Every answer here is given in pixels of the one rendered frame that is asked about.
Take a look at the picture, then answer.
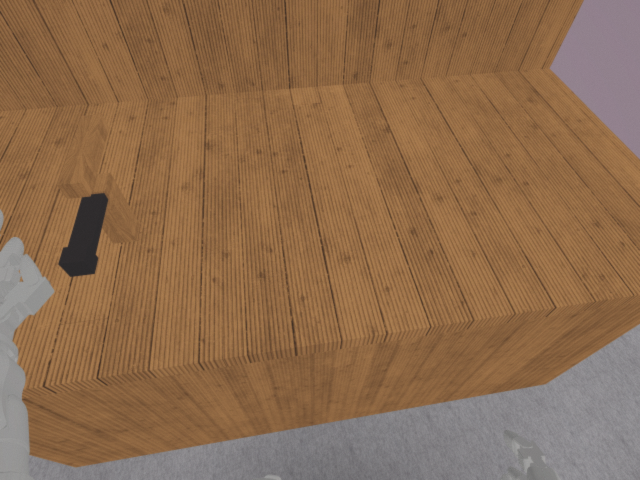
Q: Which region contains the counter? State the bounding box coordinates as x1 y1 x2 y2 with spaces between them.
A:
0 0 640 467

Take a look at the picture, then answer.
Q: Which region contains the left robot hand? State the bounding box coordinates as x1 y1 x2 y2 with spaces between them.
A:
0 209 54 340

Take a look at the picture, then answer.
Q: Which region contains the tap lever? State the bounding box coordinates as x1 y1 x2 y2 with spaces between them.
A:
58 193 108 277

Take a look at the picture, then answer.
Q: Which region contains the robot left forearm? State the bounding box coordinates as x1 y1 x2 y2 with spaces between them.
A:
0 333 34 480

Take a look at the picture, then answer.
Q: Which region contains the right robot hand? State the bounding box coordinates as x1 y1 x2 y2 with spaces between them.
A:
500 430 561 480

